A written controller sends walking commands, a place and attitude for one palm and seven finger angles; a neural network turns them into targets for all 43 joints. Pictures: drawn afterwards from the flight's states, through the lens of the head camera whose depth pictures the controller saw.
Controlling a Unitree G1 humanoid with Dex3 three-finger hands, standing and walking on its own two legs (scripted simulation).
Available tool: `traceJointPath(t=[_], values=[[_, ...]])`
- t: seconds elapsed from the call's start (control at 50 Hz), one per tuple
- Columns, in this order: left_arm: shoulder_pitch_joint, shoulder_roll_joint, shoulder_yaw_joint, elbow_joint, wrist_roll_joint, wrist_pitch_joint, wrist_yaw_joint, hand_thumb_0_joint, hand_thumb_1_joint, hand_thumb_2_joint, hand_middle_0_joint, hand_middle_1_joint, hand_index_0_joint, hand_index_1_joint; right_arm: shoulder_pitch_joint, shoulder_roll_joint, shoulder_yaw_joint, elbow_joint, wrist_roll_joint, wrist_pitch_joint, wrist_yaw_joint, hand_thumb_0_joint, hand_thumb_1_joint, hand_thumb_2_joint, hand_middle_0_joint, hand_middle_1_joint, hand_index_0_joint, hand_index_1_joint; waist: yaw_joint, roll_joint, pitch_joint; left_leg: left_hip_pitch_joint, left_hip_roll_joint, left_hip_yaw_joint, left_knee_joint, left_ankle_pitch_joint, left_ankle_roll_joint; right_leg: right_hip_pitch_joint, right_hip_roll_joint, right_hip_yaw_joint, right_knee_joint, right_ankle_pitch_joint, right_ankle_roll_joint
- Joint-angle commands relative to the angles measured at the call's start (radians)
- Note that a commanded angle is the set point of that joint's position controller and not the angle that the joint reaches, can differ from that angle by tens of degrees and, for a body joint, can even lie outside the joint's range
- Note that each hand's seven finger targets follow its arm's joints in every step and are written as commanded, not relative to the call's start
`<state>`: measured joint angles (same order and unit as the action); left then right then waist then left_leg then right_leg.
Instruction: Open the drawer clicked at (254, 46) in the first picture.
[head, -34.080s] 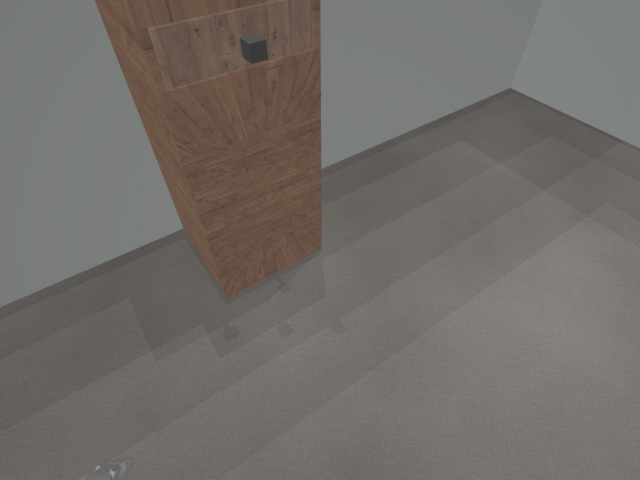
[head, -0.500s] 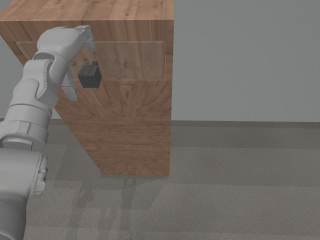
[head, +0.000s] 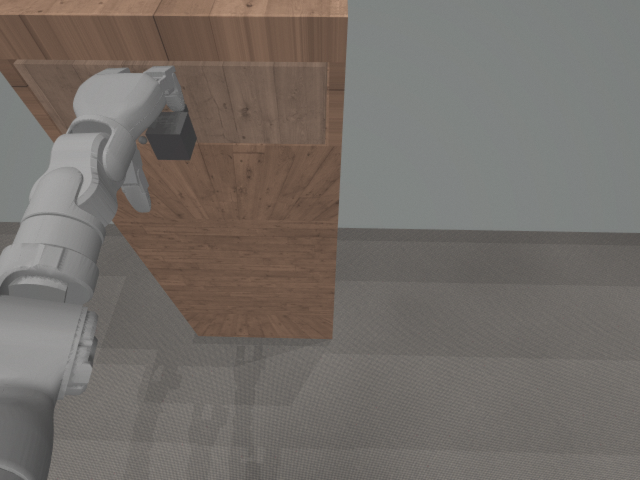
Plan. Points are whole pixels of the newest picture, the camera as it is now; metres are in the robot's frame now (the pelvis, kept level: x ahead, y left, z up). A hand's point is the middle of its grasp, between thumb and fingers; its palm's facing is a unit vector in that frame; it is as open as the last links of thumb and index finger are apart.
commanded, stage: lower the fingers behind the handle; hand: left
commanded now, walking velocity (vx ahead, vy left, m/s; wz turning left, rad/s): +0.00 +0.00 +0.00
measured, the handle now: (176, 126) +0.53 +0.19 +0.13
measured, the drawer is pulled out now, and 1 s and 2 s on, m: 0.00 0.00 0.00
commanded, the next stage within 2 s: lift the fingers back up to retry in 0.96 s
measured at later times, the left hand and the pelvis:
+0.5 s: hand (146, 140) +0.50 +0.22 +0.14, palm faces -0.01 -0.02 -1.00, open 13.9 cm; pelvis -0.02 -0.01 -0.01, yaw -1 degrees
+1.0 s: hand (146, 138) +0.50 +0.22 +0.14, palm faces +0.00 -0.01 -1.00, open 13.8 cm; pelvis -0.03 +0.00 -0.01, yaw -1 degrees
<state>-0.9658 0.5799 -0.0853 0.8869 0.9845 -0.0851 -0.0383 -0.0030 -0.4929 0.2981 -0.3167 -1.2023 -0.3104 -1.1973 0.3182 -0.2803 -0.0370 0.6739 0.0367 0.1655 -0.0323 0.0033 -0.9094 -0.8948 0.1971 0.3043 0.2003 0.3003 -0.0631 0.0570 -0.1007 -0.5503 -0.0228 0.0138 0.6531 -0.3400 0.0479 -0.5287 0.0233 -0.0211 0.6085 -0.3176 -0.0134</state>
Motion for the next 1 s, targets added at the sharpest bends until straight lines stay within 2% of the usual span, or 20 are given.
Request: traceJointPath(t=[0.0, 0.06, 0.1, 0.14, 0.2, 0.24, 0.3, 0.36, 0.4, 0.5, 0.52, 0.56, 0.62, 0.66, 0.7, 0.76, 0.82, 0.88, 0.94, 0.98], values=[[-0.458, 0.253, 0.104, -0.2, 0.007, -0.005, 0.044, 0.0, -0.5, 0.3, -0.3, -1.2, -0.3, -1.2, 0.084, -0.138, -0.051, -0.088, -0.012, -0.02, -0.004, 0.0, -0.9, -0.9, 0.2, 0.3, 0.2, 0.3, -0.007, -0.02, -0.461, 0.273, 0.009, -0.026, -0.012, 0.546, -0.003, 0.166, 0.032, 0.004, -0.029, 0.381, -0.025], [-0.439, 0.211, 0.062, -0.111, 0.019, 0.022, 0.05, 0.0, -0.5, 0.3, -0.3, -1.2, -0.3, -1.2, 0.088, -0.135, -0.048, -0.075, -0.005, -0.019, -0.006, 0.0, -0.9, -0.9, 0.2, 0.3, 0.2, 0.3, -0.03, -0.045, -0.359, 0.22, 0.014, -0.018, -0.026, 0.44, -0.002, 0.115, 0.033, -0.003, -0.042, 0.319, -0.021], [-0.453, 0.201, 0.049, -0.084, 0.021, 0.028, 0.049, 0.0, -0.5, 0.3, -0.3, -1.2, -0.3, -1.2, 0.094, -0.14, -0.049, -0.07, -0.002, -0.02, -0.008, 0.0, -0.9, -0.9, 0.2, 0.3, 0.2, 0.3, -0.043, -0.055, -0.33, 0.202, 0.012, -0.013, -0.029, 0.399, 0.001, 0.099, 0.033, 0.0, -0.051, 0.291, -0.023], [-0.439, 0.253, 0.081, -0.051, 0.035, 0.035, 0.054, 0.0, -0.5, 0.3, -0.3, -1.2, -0.3, -1.2, 0.101, -0.143, -0.046, -0.068, -0.002, -0.02, -0.011, 0.0, -0.9, -0.9, 0.2, 0.3, 0.2, 0.3, -0.034, -0.049, -0.337, 0.177, 0.01, -0.013, -0.032, 0.362, 0.001, 0.107, 0.031, 0.004, -0.046, 0.274, -0.022], [-0.423, 0.225, 0.056, -0.027, 0.037, 0.036, 0.046, 0.0, -0.5, 0.3, -0.3, -1.2, -0.3, -1.2, 0.106, -0.141, -0.042, -0.07, -0.001, -0.021, -0.014, 0.0, -0.9, -0.9, 0.2, 0.3, 0.2, 0.3, -0.037, -0.047, -0.33, 0.16, 0.01, -0.005, -0.03, 0.357, 0.001, 0.112, 0.029, 0.006, -0.046, 0.281, -0.023], [-0.428, 0.246, 0.062, 0.006, 0.045, 0.04, 0.046, 0.0, -0.5, 0.3, -0.3, -1.2, -0.3, -1.2, 0.11, -0.144, -0.039, -0.066, 0.001, -0.021, -0.015, 0.0, -0.9, -0.9, 0.2, 0.3, 0.2, 0.3, -0.045, -0.05, -0.295, 0.132, 0.013, -0.007, -0.029, 0.317, 0.001, 0.085, 0.029, 0.007, -0.044, 0.253, -0.02], [-0.409, 0.235, 0.053, 0.018, 0.051, 0.039, 0.043, 0.0, -0.5, 0.3, -0.3, -1.2, -0.3, -1.2, 0.118, -0.144, -0.04, -0.071, 0.001, -0.024, -0.017, 0.0, -0.9, -0.9, 0.2, 0.3, 0.2, 0.3, -0.047, -0.053, -0.304, 0.129, 0.013, -0.001, -0.025, 0.297, 0.002, 0.08, 0.029, 0.008, -0.045, 0.236, -0.02], [-0.392, 0.208, 0.023, 0.061, 0.057, 0.046, 0.041, 0.0, -0.5, 0.3, -0.3, -1.2, -0.3, -1.2, 0.117, -0.143, -0.034, -0.079, 0.005, -0.027, -0.015, 0.0, -0.9, -0.9, 0.2, 0.3, 0.2, 0.3, -0.056, -0.06, -0.257, 0.094, 0.013, -0.002, -0.025, 0.243, 0.001, 0.045, 0.03, 0.005, -0.043, 0.193, -0.017], [-0.399, 0.248, 0.054, 0.057, 0.059, 0.042, 0.042, 0.0, -0.5, 0.3, -0.3, -1.2, -0.3, -1.2, 0.129, -0.151, -0.038, -0.076, 0.004, -0.029, -0.018, 0.0, -0.9, -0.9, 0.2, 0.3, 0.2, 0.3, -0.055, -0.081, -0.28, 0.082, 0.012, -0.001, -0.016, 0.247, 0.003, 0.061, 0.028, 0.011, -0.04, 0.206, -0.016], [-0.364, 0.244, 0.048, 0.092, 0.065, 0.048, 0.041, 0.0, -0.5, 0.3, -0.3, -1.2, -0.3, -1.2, 0.14, -0.152, -0.036, -0.083, 0.003, -0.031, -0.018, 0.0, -0.9, -0.9, 0.2, 0.3, 0.2, 0.3, -0.054, -0.079, -0.279, 0.054, 0.009, 0.007, -0.004, 0.221, 0.003, 0.05, 0.029, 0.013, -0.032, 0.198, -0.014], [-0.376, 0.233, 0.026, 0.103, 0.066, 0.053, 0.04, 0.0, -0.5, 0.3, -0.3, -1.2, -0.3, -1.2, 0.139, -0.151, -0.033, -0.084, 0.005, -0.031, -0.019, 0.0, -0.9, -0.9, 0.2, 0.3, 0.2, 0.3, -0.069, -0.082, -0.263, 0.046, 0.012, 0.007, -0.003, 0.208, 0.003, 0.035, 0.027, 0.014, -0.032, 0.191, -0.01], [-0.389, 0.233, 0.02, 0.106, 0.067, 0.058, 0.039, 0.0, -0.5, 0.3, -0.3, -1.2, -0.3, -1.2, 0.139, -0.152, -0.031, -0.087, 0.007, -0.033, -0.018, 0.0, -0.9, -0.9, 0.2, 0.3, 0.2, 0.3, -0.068, -0.067, -0.253, 0.029, 0.01, 0.006, -0.004, 0.179, 0.001, 0.024, 0.027, 0.013, -0.031, 0.163, -0.01], [-0.413, 0.271, 0.043, 0.091, 0.076, 0.056, 0.044, 0.0, -0.5, 0.3, -0.3, -1.2, -0.3, -1.2, 0.144, -0.149, -0.032, -0.089, 0.006, -0.034, -0.022, 0.0, -0.9, -0.9, 0.2, 0.3, 0.2, 0.3, -0.064, -0.048, -0.288, 0.032, 0.011, 0.008, 0.003, 0.182, 0.003, 0.034, 0.026, 0.018, -0.022, 0.162, -0.01], [-0.384, 0.258, 0.036, 0.114, 0.073, 0.063, 0.04, 0.0, -0.5, 0.3, -0.3, -1.2, -0.3, -1.2, 0.149, -0.15, -0.03, -0.092, 0.008, -0.035, -0.023, 0.0, -0.9, -0.9, 0.2, 0.3, 0.2, 0.3, -0.068, -0.067, -0.273, 0.021, 0.011, 0.008, 0.004, 0.171, 0.003, 0.031, 0.028, 0.015, -0.026, 0.158, -0.009], [-0.398, 0.297, 0.063, 0.106, 0.073, 0.061, 0.038, 0.0, -0.5, 0.3, -0.3, -1.2, -0.3, -1.2, 0.152, -0.155, -0.031, -0.092, 0.009, -0.034, -0.026, 0.0, -0.9, -0.9, 0.2, 0.3, 0.2, 0.3, -0.065, -0.079, -0.279, 0.012, 0.01, 0.01, 0.004, 0.158, 0.004, 0.039, 0.028, 0.019, -0.028, 0.148, -0.008], [-0.419, 0.274, 0.027, 0.143, 0.074, 0.07, 0.035, 0.0, -0.5, 0.3, -0.3, -1.2, -0.3, -1.2, 0.15, -0.156, -0.025, -0.094, 0.015, -0.04, -0.028, 0.0, -0.9, -0.9, 0.2, 0.3, 0.2, 0.3, -0.084, -0.076, -0.223, -0.009, 0.013, 0.004, -0.004, 0.106, 0.001, -0.004, 0.028, 0.016, -0.035, 0.096, -0.005], [-0.459, 0.281, 0.023, 0.15, 0.083, 0.069, 0.037, 0.0, -0.5, 0.3, -0.3, -1.2, -0.3, -1.2, 0.161, -0.156, -0.023, -0.09, 0.016, -0.045, -0.03, 0.0, -0.9, -0.9, 0.2, 0.3, 0.2, 0.3, -0.09, -0.059, -0.232, -0.002, 0.015, -0.002, -0.001, 0.097, 0.002, -0.029, 0.03, 0.014, -0.029, 0.07, -0.007], [-0.478, 0.243, 0.0, 0.151, 0.081, 0.074, 0.037, 0.0, -0.5, 0.3, -0.3, -1.2, -0.3, -1.2, 0.172, -0.156, -0.025, -0.087, 0.014, -0.052, -0.027, 0.0, -0.9, -0.9, 0.2, 0.3, 0.2, 0.3, -0.103, -0.056, -0.237, 0.009, 0.018, -0.007, 0.005, 0.096, 0.003, -0.059, 0.033, 0.008, -0.023, 0.061, -0.007], [-0.469, 0.274, 0.028, 0.155, 0.086, 0.073, 0.038, 0.0, -0.5, 0.3, -0.3, -1.2, -0.3, -1.2, 0.181, -0.156, -0.025, -0.088, 0.012, -0.052, -0.028, 0.0, -0.9, -0.9, 0.2, 0.3, 0.2, 0.3, -0.094, -0.055, -0.27, 0.006, 0.016, -0.008, 0.016, 0.109, 0.004, -0.049, 0.033, 0.011, -0.014, 0.074, -0.008], [-0.485, 0.234, -0.005, 0.153, 0.084, 0.075, 0.034, 0.0, -0.5, 0.3, -0.3, -1.2, -0.3, -1.2, 0.181, -0.152, -0.025, -0.089, 0.012, -0.055, -0.025, 0.0, -0.9, -0.9, 0.2, 0.3, 0.2, 0.3, -0.101, -0.041, -0.256, 0.013, 0.017, -0.008, 0.015, 0.099, 0.002, -0.069, 0.034, 0.007, -0.016, 0.06, -0.008]])
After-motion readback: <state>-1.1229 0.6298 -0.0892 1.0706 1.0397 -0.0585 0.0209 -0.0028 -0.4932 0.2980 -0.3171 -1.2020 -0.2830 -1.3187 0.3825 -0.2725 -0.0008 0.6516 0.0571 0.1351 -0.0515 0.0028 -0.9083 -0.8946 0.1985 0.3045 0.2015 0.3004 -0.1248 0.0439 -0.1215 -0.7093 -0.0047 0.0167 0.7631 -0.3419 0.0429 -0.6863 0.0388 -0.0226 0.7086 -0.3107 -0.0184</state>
